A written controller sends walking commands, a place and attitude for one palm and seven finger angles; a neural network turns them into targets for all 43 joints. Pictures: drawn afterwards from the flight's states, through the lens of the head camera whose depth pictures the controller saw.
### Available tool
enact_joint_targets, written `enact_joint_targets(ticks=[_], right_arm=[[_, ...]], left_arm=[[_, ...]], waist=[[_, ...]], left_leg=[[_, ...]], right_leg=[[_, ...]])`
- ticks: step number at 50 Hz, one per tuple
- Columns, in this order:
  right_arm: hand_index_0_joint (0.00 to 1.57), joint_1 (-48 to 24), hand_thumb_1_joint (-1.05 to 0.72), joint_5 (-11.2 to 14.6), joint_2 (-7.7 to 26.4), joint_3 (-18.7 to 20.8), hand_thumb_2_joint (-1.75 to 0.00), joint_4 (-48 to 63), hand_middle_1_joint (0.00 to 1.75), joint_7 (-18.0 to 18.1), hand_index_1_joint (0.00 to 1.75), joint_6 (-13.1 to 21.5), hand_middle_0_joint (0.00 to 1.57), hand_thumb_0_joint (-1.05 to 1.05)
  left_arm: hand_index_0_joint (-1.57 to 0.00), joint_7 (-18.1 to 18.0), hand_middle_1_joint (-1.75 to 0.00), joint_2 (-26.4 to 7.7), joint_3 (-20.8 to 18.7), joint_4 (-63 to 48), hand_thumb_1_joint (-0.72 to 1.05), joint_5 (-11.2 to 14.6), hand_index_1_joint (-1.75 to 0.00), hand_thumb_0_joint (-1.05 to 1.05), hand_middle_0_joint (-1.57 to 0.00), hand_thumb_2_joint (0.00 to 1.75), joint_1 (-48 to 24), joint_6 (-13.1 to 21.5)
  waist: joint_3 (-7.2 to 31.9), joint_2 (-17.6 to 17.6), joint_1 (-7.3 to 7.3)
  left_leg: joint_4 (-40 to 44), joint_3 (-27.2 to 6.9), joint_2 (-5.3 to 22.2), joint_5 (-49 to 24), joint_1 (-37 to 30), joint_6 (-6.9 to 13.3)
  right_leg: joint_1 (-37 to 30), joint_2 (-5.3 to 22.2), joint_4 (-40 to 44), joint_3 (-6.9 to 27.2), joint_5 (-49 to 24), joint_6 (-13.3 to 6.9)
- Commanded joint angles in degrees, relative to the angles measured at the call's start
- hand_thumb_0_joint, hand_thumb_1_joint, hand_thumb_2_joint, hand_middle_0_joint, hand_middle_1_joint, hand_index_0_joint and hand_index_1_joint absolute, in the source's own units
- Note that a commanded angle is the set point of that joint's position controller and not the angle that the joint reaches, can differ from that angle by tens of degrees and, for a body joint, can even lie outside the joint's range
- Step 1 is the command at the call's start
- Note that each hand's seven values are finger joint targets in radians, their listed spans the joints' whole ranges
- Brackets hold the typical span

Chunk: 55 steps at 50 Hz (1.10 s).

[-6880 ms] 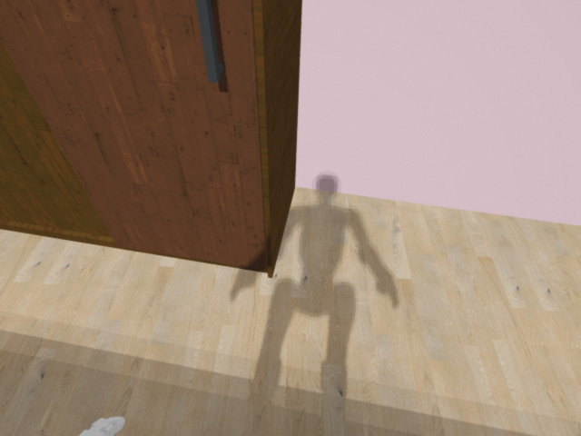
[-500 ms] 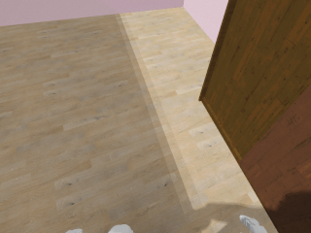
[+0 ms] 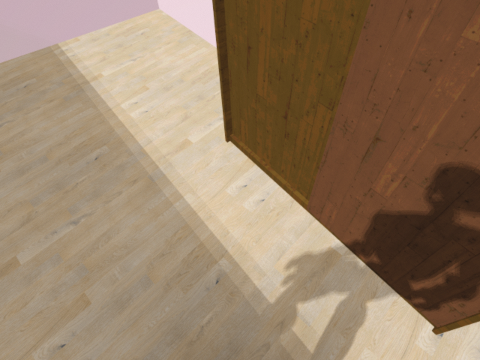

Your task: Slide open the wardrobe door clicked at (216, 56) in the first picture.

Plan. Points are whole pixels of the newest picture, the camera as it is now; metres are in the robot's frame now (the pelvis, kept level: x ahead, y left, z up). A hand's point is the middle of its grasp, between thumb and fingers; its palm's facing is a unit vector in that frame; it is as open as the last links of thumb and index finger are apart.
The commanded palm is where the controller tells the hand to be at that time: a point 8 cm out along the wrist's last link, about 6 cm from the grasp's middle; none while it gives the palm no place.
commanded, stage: turn to face it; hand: right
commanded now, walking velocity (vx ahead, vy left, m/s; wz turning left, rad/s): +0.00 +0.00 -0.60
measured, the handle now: out of the picture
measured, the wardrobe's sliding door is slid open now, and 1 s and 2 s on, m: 0.00 0.00 0.00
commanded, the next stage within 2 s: take the last steps up to it in 1.34 s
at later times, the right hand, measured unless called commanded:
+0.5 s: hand out of the picture +0.09 -0.25 -0.13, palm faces +0.26 +0.93 -0.25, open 7.3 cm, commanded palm none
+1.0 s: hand out of the picture -0.08 -0.15 -0.14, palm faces +0.57 +0.78 -0.28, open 7.4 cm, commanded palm none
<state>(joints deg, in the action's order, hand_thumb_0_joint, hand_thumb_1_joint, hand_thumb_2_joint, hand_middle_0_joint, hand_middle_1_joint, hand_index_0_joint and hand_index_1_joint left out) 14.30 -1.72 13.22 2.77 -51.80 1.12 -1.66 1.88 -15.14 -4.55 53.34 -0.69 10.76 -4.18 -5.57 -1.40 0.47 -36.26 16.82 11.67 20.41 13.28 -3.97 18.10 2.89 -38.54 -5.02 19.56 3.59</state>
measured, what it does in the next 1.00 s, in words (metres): steps on the spot, turning right: left foot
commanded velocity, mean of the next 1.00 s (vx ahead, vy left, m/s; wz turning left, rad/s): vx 0.00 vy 0.00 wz -0.58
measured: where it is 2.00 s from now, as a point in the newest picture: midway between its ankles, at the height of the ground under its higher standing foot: outside the picture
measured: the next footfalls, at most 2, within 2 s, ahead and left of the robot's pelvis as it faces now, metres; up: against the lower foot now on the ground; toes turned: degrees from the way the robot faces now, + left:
left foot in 0.64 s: +0.09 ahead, +0.12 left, +0.00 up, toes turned -20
right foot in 1.12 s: -0.10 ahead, -0.08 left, +0.00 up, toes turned -43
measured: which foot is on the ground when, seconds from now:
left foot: down 0.00-0.02, up 0.04-0.62, down 0.64-1.00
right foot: down 0.00-0.64, up 0.66-1.00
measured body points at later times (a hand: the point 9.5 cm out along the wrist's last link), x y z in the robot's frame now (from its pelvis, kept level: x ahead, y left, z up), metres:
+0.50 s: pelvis +0.00 -0.01 +0.02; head +0.03 -0.03 +0.47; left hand +0.11 +0.22 -0.12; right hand +0.08 -0.30 -0.11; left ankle +0.04 +0.15 -0.67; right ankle +0.00 -0.10 -0.72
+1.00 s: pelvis -0.02 +0.05 +0.02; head +0.01 +0.05 +0.46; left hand +0.17 +0.25 -0.13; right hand -0.11 -0.19 -0.12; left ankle +0.05 +0.14 -0.72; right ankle -0.12 -0.08 -0.66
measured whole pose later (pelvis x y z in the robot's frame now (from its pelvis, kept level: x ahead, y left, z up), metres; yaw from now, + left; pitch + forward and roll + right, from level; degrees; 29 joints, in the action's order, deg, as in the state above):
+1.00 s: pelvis -0.02 +0.05 +0.02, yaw -35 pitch -2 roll -2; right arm 14.1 -1.8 10.9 1.8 -51.7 1.5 -1.1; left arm 1.5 -16.2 -5.6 55.4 -1.1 13.0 -6.0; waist -4.4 0.7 -0.1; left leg -29.8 12.4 8.1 15.4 12.1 -0.3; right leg 23.3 3.0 -56.3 0.2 23.4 5.0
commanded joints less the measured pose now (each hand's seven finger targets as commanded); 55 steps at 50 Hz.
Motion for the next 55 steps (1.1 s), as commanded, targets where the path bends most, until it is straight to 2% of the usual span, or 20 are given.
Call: enact_joint_targets(ticks=[1,2,3,5,8,13,23,29,30,31,32,33,34,36,38,40,45,51,54,55], right_arm=[[0.2,-2.76,-0.9,1.12,5.21,1.62,-0.9,7.58,0.3,-0.08,0.3,0.25,0.2,0.0],[0.2,-5.18,-0.9,0.8,6.32,1.81,-0.9,7.77,0.3,0.15,0.3,-0.34,0.2,0.0],[0.2,-6.52,-0.9,0.54,5.78,1.94,-0.9,6.6,0.3,0.48,0.3,-0.73,0.2,0.0],[0.2,-6.62,-0.9,0.78,6.71,2.57,-0.9,4.97,0.3,-0.12,0.3,-0.48,0.2,0.0],[0.2,-2.96,-0.9,0.64,6.76,2.8,-0.9,3.0,0.3,-0.55,0.3,-0.39,0.2,0.0],[0.2,-5.2,-0.9,0.71,6.89,2.64,-0.9,3.78,0.3,-0.01,0.3,-0.33,0.2,0.0],[0.2,-12.55,-0.9,1.4,5.87,1.91,-0.9,7.56,0.3,0.45,0.3,0.18,0.2,0.0],[0.2,-6.08,-0.9,1.96,6.0,1.96,-0.9,6.77,0.3,0.87,0.3,0.93,0.2,0.0],[0.2,-3.77,-0.9,1.92,6.92,2.24,-0.9,6.14,0.3,1.02,0.3,1.25,0.2,0.0],[0.2,-1.89,-0.9,1.25,10.76,2.94,-0.9,6.06,0.3,1.33,0.3,2.03,0.2,0.0],[0.2,-2.06,-0.9,0.48,15.08,3.59,-0.9,6.52,0.3,1.61,0.3,2.17,0.2,0.0],[0.2,-2.44,-0.9,0.84,14.48,3.17,-0.9,7.23,0.3,1.62,0.3,1.69,0.2,0.0],[0.2,-6.83,-0.9,0.89,11.71,2.73,-0.9,8.14,0.3,1.59,0.3,1.66,0.2,0.0],[0.2,-11.6,-0.9,1.08,9.06,1.96,-0.9,8.72,0.3,1.28,0.3,1.38,0.2,0.0],[0.2,-10.12,-0.9,1.03,7.16,1.33,-0.9,8.23,0.3,0.94,0.3,2.02,0.2,0.0],[0.2,-6.45,-0.9,0.99,7.32,1.4,-0.9,6.92,0.3,0.97,0.3,2.19,0.2,0.0],[0.2,-0.86,-0.9,0.38,9.35,2.1,-0.9,4.68,0.3,1.08,0.3,1.92,0.2,0.0],[0.2,2.03,-0.9,-0.33,11.8,3.1,-0.9,2.67,0.3,0.65,0.3,1.45,0.2,0.0],[0.2,1.06,-0.9,0.25,11.82,3.17,-0.9,1.82,0.3,0.44,0.3,1.11,0.2,0.0],[0.2,1.34,-0.9,0.88,10.06,2.85,-0.9,2.04,0.3,0.37,0.3,0.73,0.2,0.0]], left_arm=[[-0.2,-0.84,-0.3,-16.3,-3.49,-3.1,0.9,0.01,-0.3,0.0,-0.2,0.9,10.19,3.36],[-0.2,-1.35,-0.3,-15.73,-3.38,-1.88,0.9,-0.14,-0.3,0.0,-0.2,0.9,11.4,3.1],[-0.2,-2.12,-0.3,-13.37,-2.81,-1.66,0.9,-0.28,-0.3,0.0,-0.2,0.9,9.88,3.48],[-0.2,-2.62,-0.3,-10.19,-1.53,-3.62,0.9,-0.44,-0.3,0.0,-0.2,0.9,3.9,3.54],[-0.2,-2.75,-0.3,-9.1,-1.03,-4.55,0.9,-0.19,-0.3,0.0,-0.2,0.9,1.88,4.18],[-0.2,-2.78,-0.3,-8.86,-1.37,-4.1,0.9,-0.19,-0.3,0.0,-0.2,0.9,4.32,4.2],[-0.2,-2.71,-0.3,-8.76,-2.19,-3.62,0.9,-0.8,-0.3,0.0,-0.2,0.9,6.33,3.44],[-0.2,-2.3,-0.3,-8.93,-2.72,-4.82,0.9,-0.61,-0.3,0.0,-0.2,0.9,2.39,2.71],[-0.2,-2.17,-0.3,-8.11,-2.66,-5.08,0.9,-0.22,-0.3,0.0,-0.2,0.9,1.78,2.64],[-0.2,-1.8,-0.3,-4.98,-2.26,-5.26,0.9,0.35,-0.3,0.0,-0.2,0.9,2.73,2.69],[-0.2,-1.86,-0.3,-2.33,-1.88,-6.51,0.9,0.24,-0.3,0.0,-0.2,0.9,3.8,2.76],[-0.2,-1.92,-0.3,-5.65,-2.7,-6.39,0.9,-0.57,-0.3,0.0,-0.2,0.9,2.98,2.2],[-0.2,-1.46,-0.3,-5.86,-3.03,-5.13,0.9,-0.82,-0.3,0.0,-0.2,0.9,4.44,1.23],[-0.2,-0.65,-0.3,-4.89,-3.07,-3.02,0.9,-0.97,-0.3,0.0,-0.2,0.9,5.61,0.06],[-0.2,-0.22,-0.3,-4.37,-2.52,-2.38,0.9,-1.03,-0.3,0.0,-0.2,0.9,6.49,0.02],[-0.2,-0.2,-0.3,-4.37,-2.24,-2.39,0.9,-0.91,-0.3,0.0,-0.2,0.9,5.14,-0.03],[-0.2,-0.12,-0.3,-3.97,-1.63,-3.61,0.9,-0.68,-0.3,0.0,-0.2,0.9,-0.46,-0.12],[-0.2,-0.4,-0.3,-2.32,-0.27,-4.41,0.9,0.21,-0.3,0.0,-0.2,0.9,-3.34,1.34],[-0.2,-0.87,-0.3,-3.12,-0.14,-3.1,0.9,0.27,-0.3,0.0,-0.2,0.9,2.02,2.49],[-0.2,-0.85,-0.3,-6.18,-0.68,-2.26,0.9,0.15,-0.3,0.0,-0.2,0.9,4.75,3.26]], waist=[[13.7,21.59,-5.56],[13.28,15.25,-6.18],[11.29,17.4,-5.72],[7.35,12.84,-3.59],[9.02,9.48,-1.33],[9.67,7.11,-2.08],[8.45,9.32,-3.8],[10.55,9.76,-0.68],[10.87,8.07,0.69],[12.12,-2.21,1.56],[11.37,-16.1,1.39],[10.1,-11.12,1.18],[6.91,-7.17,-1.29],[1.92,-7.77,-3.57],[0.87,-9.54,-3.53],[1.42,-10.24,-2.16],[2.01,-8.93,0.62],[5.7,-12.58,2.38],[9.51,-9.69,-0.75],[11.66,-1.47,-2.49]], left_leg=[[-24.17,-7.89,-3.51,19.68,21.08,-2.47],[-29.72,-12.93,-2.79,17.32,21.08,-1.41],[-31.45,-14.89,-2.38,13.59,22.1,-1.31],[-34.09,-16.24,-3.25,5.1,21.3,-1.52],[-33.85,-16.19,-4.42,-0.07,20.18,-2.45],[-30.66,-17.53,-5.35,-1.1,20.75,-3.53],[-15.96,-19.16,-8.37,4.65,16.41,-2.58],[4.05,-17.61,-11.65,-3.08,-1.45,-0.67],[11.53,-18.13,-10.26,-8.53,-8.71,-0.35],[19.43,-26.52,-0.83,-8.36,-18.34,1.87],[21.18,-41.48,14.95,-12.53,-19.29,8.45],[21.11,-39.56,17.46,-12.41,-9.25,12.16],[23.34,-33.94,13.36,-2.39,-1.79,11.61],[23.95,-27.06,7.61,0.36,4.53,8.2],[22.05,-19.92,4.67,-6.56,3.43,7.29],[21.27,-18.42,4.97,-8.31,-0.16,7.82],[20.43,-17.61,8.19,-8.95,-3.71,9.82],[14.46,-14.67,10.08,-23.37,-6.75,10.95],[6.16,-10.12,8.39,-26.51,-4.12,6.79],[-2.38,-7.44,5.84,-20.49,2.23,3.73]], right_leg=[[-21.4,20.87,17.1,27.22,-45.41,-11.81],[-19.23,22.42,16.32,24.77,-45.58,-14.73],[-16.61,18.05,17.07,22.62,-44.14,-12.52],[-11.96,12.62,17.08,18.57,-39.65,-10.22],[-13.85,9.38,17.55,15.5,-39.43,-8.42],[-16.66,9.47,17.88,19.27,-39.74,-10.13],[-14.04,9.06,16.51,30.24,-36.37,-14.17],[-3.97,4.74,13.08,31.84,-31.66,-11.09],[1.55,2.89,11.22,30.77,-24.4,-9.08],[10.68,-1.38,3.62,25.37,-10.16,-5.3],[19.4,-9.61,-10.29,12.49,12.16,-0.7],[16.14,-6.89,-20.82,12.6,14.33,-1.09],[14.11,-5.48,-27.36,13.22,8.94,-1.19],[12.99,-3.58,-32.75,10.44,3.67,-0.49],[13.73,-2.8,-34.79,8.22,-0.95,0.44],[15.07,-2.11,-33.91,7.64,-1.72,1.11],[13.55,-0.39,-24.43,5.47,2.22,1.59],[4.75,-1.55,-5.84,0.41,8.05,0.18],[-6.43,-2.41,10.01,-0.61,-3.39,-1.0],[-15.47,1.26,17.16,3.47,-11.87,-2.03]])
